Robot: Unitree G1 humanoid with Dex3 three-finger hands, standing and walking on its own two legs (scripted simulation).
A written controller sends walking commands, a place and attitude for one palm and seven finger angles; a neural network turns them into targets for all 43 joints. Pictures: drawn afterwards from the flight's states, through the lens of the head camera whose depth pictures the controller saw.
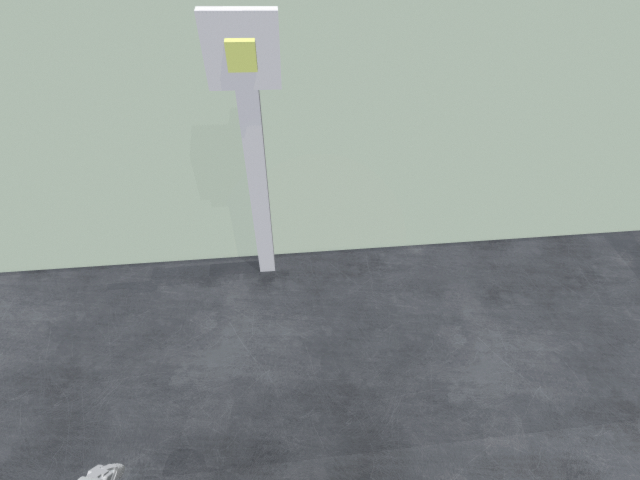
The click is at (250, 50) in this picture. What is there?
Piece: button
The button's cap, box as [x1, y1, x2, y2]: [224, 38, 257, 72]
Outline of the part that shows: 224,38 228,72 257,71 254,38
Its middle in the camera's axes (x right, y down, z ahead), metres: -0.19 -0.43 +0.90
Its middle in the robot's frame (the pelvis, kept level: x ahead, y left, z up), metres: +0.96 +0.24 +0.10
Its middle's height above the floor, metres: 0.87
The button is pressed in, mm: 0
